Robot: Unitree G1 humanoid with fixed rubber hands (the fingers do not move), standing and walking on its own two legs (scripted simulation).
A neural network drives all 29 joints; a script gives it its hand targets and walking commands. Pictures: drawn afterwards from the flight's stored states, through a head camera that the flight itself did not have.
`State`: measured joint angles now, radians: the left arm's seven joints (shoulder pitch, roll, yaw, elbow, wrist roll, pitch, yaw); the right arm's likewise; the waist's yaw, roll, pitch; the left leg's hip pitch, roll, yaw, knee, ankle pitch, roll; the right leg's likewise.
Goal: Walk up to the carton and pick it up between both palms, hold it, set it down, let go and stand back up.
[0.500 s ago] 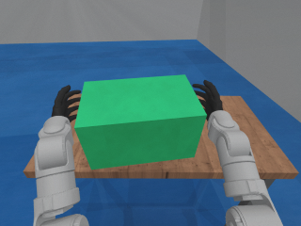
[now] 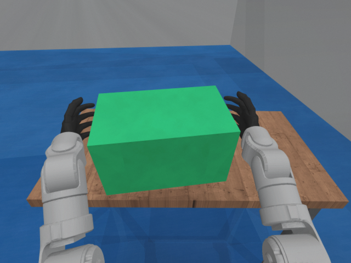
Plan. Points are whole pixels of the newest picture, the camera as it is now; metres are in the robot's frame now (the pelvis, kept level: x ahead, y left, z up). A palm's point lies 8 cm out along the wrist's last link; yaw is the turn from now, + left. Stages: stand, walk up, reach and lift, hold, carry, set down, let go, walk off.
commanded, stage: hold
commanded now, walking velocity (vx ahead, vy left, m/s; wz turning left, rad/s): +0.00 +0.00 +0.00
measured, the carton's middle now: (163, 138) +0.38 +0.01 +0.15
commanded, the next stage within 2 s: none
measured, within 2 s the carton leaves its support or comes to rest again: neither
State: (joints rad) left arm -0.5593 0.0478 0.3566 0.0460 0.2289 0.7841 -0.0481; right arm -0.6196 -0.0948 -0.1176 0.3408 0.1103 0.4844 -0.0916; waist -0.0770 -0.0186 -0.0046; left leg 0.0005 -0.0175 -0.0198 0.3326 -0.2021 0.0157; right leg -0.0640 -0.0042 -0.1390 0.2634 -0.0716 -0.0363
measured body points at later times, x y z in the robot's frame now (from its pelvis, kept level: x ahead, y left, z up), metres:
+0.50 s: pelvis +0.00 +0.00 +0.00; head -0.05 +0.01 +0.45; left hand +0.36 +0.20 +0.20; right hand +0.36 -0.18 +0.20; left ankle +0.00 +0.11 -0.75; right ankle +0.06 -0.10 -0.75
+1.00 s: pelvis +0.00 +0.00 +0.00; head -0.05 +0.01 +0.45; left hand +0.36 +0.19 +0.20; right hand +0.36 -0.18 +0.21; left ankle +0.00 +0.11 -0.75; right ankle +0.06 -0.10 -0.75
